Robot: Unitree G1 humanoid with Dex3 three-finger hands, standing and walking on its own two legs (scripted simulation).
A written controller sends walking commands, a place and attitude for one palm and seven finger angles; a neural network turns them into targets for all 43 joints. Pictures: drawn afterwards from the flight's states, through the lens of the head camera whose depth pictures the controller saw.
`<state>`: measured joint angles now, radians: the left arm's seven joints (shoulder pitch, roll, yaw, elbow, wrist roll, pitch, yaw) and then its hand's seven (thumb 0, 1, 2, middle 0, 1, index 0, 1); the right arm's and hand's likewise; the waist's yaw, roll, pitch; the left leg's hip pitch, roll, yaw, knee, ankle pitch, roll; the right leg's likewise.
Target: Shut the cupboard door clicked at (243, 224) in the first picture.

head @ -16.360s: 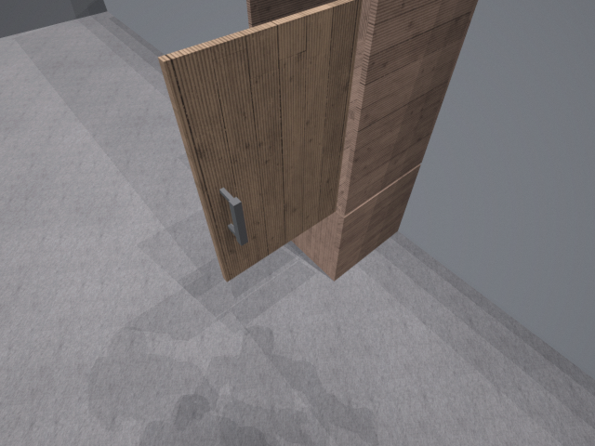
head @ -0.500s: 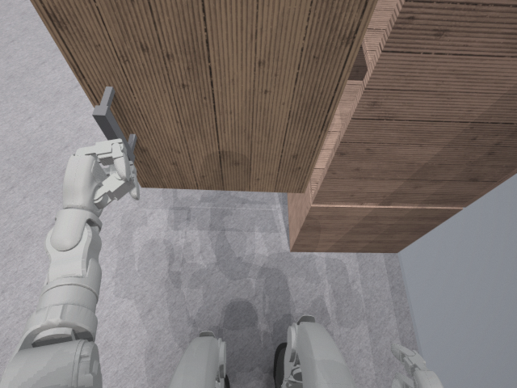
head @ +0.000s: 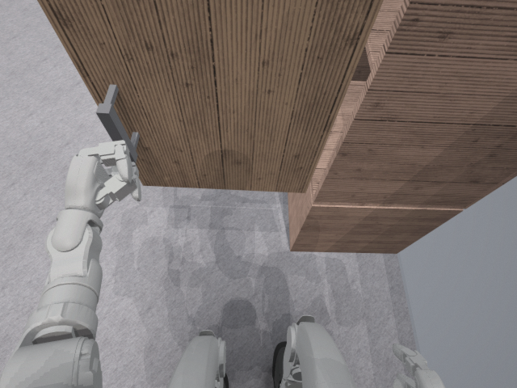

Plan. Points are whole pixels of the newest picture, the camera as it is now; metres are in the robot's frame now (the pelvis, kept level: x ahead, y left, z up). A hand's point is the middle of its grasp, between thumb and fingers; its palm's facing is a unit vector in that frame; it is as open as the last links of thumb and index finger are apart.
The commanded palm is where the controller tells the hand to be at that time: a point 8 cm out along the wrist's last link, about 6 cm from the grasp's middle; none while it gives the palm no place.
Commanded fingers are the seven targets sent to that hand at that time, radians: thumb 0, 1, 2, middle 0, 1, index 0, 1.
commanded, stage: push the door shut along its arc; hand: left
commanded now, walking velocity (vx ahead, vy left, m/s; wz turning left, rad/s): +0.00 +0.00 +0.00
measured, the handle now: (122, 126) +0.52 +0.23 +0.03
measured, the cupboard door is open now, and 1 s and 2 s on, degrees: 89 75 63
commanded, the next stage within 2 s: pull the fist back off the door in 1.58 s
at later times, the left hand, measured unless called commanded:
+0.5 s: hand (140, 148) +0.47 +0.19 +0.03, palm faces -0.17 -0.99 -0.05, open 3.1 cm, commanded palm +0.47 +0.22 +0.03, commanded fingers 0.00 0.90 0.90 -1.30 -1.50 -1.30 -1.50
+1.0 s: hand (171, 117) +0.54 +0.15 +0.03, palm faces -0.31 -0.95 -0.04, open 3.1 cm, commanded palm +0.54 +0.18 +0.03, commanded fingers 0.00 0.90 0.90 -1.30 -1.50 -1.30 -1.50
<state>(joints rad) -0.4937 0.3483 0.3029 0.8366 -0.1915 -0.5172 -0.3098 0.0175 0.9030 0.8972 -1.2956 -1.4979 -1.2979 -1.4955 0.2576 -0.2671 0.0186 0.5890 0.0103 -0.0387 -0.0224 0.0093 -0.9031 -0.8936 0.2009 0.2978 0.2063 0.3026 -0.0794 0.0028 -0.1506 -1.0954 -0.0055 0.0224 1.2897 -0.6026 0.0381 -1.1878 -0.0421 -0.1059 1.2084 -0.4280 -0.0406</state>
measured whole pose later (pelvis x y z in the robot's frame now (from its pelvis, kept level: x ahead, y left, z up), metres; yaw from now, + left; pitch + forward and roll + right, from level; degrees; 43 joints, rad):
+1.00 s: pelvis -0.01 +0.01 -0.02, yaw -2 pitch +30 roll -4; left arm -1.03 0.61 0.34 1.19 -0.07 -0.36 -0.48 0.02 0.90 0.90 -1.29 -1.50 -1.30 -1.50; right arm 0.35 -0.28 0.07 0.59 -0.01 0.01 -0.01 0.01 -0.90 -0.89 0.20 0.30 0.21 0.30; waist -0.23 0.03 -0.12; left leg -1.30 0.02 0.01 1.40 -0.63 0.05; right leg -1.37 -0.02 -0.12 1.26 -0.41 -0.03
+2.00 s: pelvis +0.00 +0.00 -0.03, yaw -3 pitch +34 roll -5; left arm -1.17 0.52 0.39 1.19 0.04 -0.32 -0.05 0.02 0.90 0.90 -1.29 -1.50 -1.29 -1.50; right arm 0.44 -0.22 0.08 0.60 -0.08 0.02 0.09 0.00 -0.90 -0.89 0.20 0.30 0.21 0.30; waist -0.29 0.06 -0.11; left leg -1.37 0.04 -0.01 1.40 -0.63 0.04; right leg -1.44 0.00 -0.13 1.25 -0.41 -0.04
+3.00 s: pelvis +0.02 -0.01 +0.04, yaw -1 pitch +19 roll +0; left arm -0.45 0.25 0.23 0.68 -0.15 -0.42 -0.08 0.02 0.90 0.90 -1.29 -1.50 -1.30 -1.50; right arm 0.38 -0.24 0.02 0.57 0.02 0.05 0.00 0.01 -0.90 -0.89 0.20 0.30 0.21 0.30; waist -0.10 0.03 -0.11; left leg -0.86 0.01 0.04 1.05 -0.53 0.03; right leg -0.97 -0.01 -0.07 0.99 -0.36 -0.04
